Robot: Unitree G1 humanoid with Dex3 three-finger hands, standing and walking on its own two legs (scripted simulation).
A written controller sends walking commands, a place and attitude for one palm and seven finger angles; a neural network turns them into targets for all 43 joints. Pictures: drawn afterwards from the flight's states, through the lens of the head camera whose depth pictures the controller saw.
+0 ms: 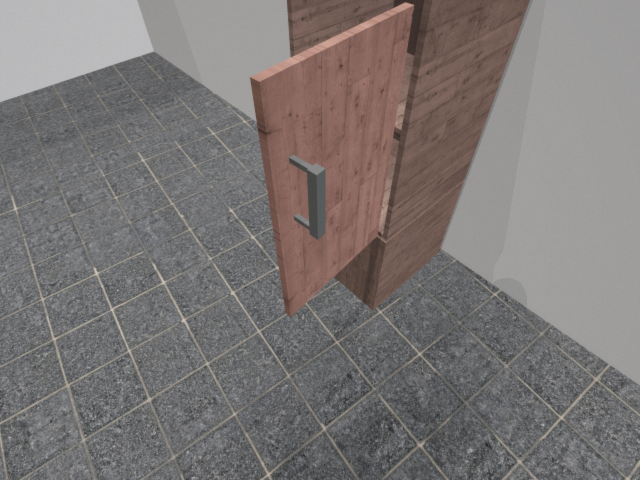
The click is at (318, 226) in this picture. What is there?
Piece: cupboard door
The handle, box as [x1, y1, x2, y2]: [289, 155, 325, 239]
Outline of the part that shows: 292,155 289,157 289,162 307,173 309,208 308,220 297,213 294,216 294,219 306,227 310,231 310,234 318,239 324,234 325,169 315,163 312,166 296,156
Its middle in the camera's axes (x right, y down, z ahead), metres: -0.02 -0.07 +0.65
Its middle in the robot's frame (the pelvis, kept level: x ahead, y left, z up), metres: +0.53 +0.05 +0.03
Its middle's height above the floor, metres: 0.81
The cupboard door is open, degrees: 95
